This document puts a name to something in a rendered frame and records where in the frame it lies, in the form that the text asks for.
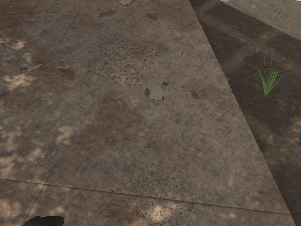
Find robot left hand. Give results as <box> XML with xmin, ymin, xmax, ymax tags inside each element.
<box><xmin>23</xmin><ymin>216</ymin><xmax>65</xmax><ymax>226</ymax></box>

